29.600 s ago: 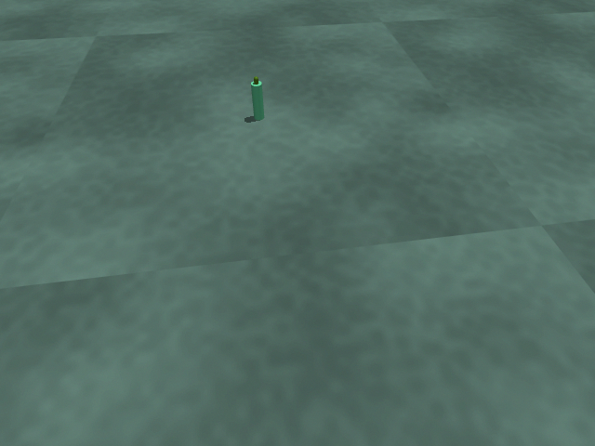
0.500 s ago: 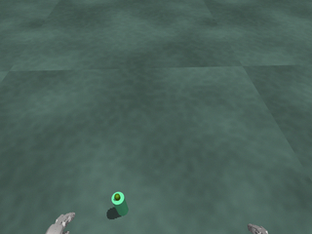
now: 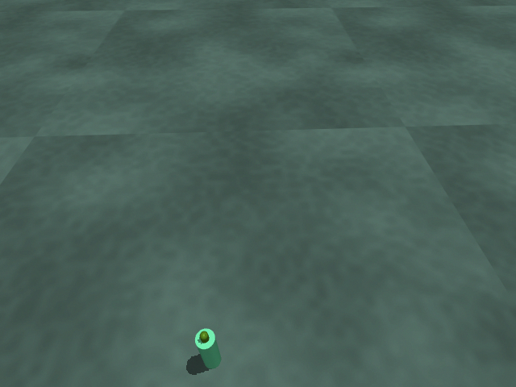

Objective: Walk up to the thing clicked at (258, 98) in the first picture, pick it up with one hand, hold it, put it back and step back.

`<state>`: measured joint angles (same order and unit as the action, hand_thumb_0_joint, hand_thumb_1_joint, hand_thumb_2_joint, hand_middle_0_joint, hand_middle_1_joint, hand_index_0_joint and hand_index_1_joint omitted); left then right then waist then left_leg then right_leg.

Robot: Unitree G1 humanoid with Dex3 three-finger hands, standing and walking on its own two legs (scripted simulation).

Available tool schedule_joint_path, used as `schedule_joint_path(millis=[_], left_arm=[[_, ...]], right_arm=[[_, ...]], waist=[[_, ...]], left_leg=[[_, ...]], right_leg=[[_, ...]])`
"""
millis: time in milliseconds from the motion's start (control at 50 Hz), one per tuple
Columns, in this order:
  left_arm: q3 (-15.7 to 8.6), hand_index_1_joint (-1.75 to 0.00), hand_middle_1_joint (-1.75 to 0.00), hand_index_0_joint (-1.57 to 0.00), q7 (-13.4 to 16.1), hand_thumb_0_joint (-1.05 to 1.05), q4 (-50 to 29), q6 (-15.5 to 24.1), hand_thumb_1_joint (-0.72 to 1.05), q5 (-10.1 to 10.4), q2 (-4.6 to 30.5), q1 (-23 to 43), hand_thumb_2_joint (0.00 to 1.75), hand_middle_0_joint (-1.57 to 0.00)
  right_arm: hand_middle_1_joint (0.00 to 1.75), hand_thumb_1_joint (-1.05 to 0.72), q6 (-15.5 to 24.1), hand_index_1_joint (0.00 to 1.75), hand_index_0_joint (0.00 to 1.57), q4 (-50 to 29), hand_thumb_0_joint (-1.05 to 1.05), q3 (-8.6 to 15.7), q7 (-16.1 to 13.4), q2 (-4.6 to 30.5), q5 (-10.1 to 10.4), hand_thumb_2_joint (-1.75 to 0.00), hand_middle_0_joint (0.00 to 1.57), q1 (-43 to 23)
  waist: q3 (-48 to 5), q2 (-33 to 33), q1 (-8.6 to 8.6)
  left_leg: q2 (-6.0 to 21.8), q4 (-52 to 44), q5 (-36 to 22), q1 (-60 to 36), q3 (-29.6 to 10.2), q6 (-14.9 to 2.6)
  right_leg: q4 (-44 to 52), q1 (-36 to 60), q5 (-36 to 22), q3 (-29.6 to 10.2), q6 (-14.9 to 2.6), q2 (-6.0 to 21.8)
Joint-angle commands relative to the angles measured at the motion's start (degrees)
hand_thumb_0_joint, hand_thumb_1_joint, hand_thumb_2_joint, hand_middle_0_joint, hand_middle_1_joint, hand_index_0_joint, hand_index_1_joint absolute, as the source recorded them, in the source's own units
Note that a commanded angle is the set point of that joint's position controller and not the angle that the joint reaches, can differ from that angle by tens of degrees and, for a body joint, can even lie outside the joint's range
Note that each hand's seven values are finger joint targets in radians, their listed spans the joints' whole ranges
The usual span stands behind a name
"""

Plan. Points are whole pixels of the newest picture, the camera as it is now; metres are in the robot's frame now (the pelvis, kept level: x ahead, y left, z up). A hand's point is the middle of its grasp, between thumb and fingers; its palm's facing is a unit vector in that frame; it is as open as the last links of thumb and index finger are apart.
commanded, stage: stand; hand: left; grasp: from the side
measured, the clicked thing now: (208, 348) +0.39 +0.19 -0.65
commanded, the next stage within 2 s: step back in 1.56 s
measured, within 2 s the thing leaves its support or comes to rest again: neither
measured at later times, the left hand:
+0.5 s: hand out of the picture +0.04 +0.25 -0.16, palm faces -0.02 -0.94 -0.34, open 7.4 cm
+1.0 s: hand out of the picture +0.08 +0.24 -0.15, palm faces -0.02 -0.94 -0.34, open 7.4 cm
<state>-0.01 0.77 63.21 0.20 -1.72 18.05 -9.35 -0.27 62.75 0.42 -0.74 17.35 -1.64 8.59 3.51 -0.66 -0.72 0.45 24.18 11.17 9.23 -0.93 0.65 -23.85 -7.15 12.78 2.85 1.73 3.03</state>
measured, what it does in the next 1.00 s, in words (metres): stands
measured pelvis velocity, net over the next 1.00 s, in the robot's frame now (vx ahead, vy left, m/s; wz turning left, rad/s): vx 0.01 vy -0.01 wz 0.00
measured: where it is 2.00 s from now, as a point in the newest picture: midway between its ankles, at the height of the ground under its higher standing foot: outside the picture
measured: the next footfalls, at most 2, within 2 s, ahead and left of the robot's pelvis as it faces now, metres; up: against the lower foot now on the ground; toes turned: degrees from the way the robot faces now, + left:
none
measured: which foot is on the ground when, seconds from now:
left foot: down 0.00-1.00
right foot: down 0.00-1.00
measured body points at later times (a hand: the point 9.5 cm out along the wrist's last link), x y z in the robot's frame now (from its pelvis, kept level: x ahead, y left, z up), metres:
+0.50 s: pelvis +0.00 +0.00 +0.00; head +0.00 -0.01 +0.45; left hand +0.05 +0.29 -0.13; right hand +0.05 -0.30 -0.14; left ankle +0.03 +0.13 -0.74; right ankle +0.00 -0.14 -0.74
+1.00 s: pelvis +0.01 -0.01 +0.01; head +0.01 -0.01 +0.46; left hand +0.08 +0.29 -0.13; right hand +0.07 -0.30 -0.13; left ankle +0.03 +0.13 -0.74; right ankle +0.00 -0.14 -0.74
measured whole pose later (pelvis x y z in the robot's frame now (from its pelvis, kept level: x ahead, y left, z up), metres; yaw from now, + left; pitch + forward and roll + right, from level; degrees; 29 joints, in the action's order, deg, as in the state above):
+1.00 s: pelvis +0.01 -0.01 +0.01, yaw +0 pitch -3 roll +0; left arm -0.4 -0.1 66.3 0.7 -1.2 18.9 -5.9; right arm 0.1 65.9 0.0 -0.3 19.3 -1.1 6.5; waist 2.9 -0.5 0.1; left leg 1.0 18.9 8.9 7.5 -1.1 1.2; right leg -18.5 -5.4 10.5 3.1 1.4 2.3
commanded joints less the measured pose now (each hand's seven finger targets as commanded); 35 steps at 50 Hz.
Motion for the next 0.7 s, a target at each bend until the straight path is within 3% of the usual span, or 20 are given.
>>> schedule_joint_path(millis=[0,80,200,460,600,680], left_arm=[[-2.5,-0.30,-0.30,-0.20,1.0,0.00,-1.3,1.5,0.90,0.2,11.9,2.4,0.90,-0.20],[-2.6,-0.30,-0.30,-0.20,0.7,0.00,-0.3,1.1,0.90,0.1,12.2,2.7,0.90,-0.20],[-2.4,-0.30,-0.30,-0.20,0.7,0.00,0.3,1.4,0.90,0.1,12.1,3.5,0.90,-0.20],[-2.3,-0.30,-0.30,-0.20,0.5,0.00,1.1,1.5,0.90,0.5,12.8,3.8,0.90,-0.20],[-2.4,-0.30,-0.30,-0.20,0.5,0.00,1.0,1.7,0.90,0.7,12.8,4.0,0.90,-0.20],[-2.5,-0.30,-0.30,-0.20,0.4,0.00,0.8,1.7,0.90,0.8,12.7,4.8,0.90,-0.20]], right_arm=[[0.30,-0.90,1.5,0.30,0.20,-2.1,0.00,2.5,-0.5,11.6,0.2,-0.90,0.20,-1.9],[0.30,-0.90,1.2,0.30,0.20,-1.3,0.00,2.6,-0.4,12.3,0.2,-0.90,0.20,-2.4],[0.30,-0.90,1.3,0.30,0.20,-0.8,0.00,2.5,-0.2,12.1,0.4,-0.90,0.20,-3.0],[0.30,-0.90,1.3,0.30,0.20,0.0,0.00,2.0,-0.1,12.9,0.7,-0.90,0.20,-2.9],[0.30,-0.90,1.6,0.30,0.20,0.2,0.00,1.7,-0.2,13.1,0.7,-0.90,0.20,-3.0],[0.30,-0.90,1.6,0.30,0.20,0.3,0.00,1.7,-0.2,13.2,0.7,-0.90,0.20,-3.1]], waist=[[-1.8,0.2,-0.01],[-0.3,-1.2,-0.08],[-1.7,0.4,0.11],[-2.7,0.5,0.39],[-4.4,0.3,0.35],[-3.9,0.5,0.47]], left_leg=[[5.2,-6.8,-1.6,1.0,-5.8,-1.59],[5.2,-9.1,6.0,3.5,-6.5,-1.42],[5.5,-7.8,1.7,1.5,-6.1,-1.62],[5.6,-7.5,-1.9,0.2,-5.5,-1.54],[6.1,-7.2,-7.4,-1.3,-5.1,-1.73],[6.3,-7.4,-8.1,-1.5,-5.0,-1.52]], right_leg=[[6.4,0.2,-1.1,-4.7,-2.19,4.1],[6.8,-0.5,3.3,-4.1,-1.96,3.3],[7.8,-0.7,1.5,-5.1,-2.14,4.4],[8.2,0.1,-0.8,-5.2,-2.02,4.6],[7.8,1.9,-7.1,-5.0,-1.97,5.0],[8.1,1.7,-6.3,-5.0,-1.85,5.0]])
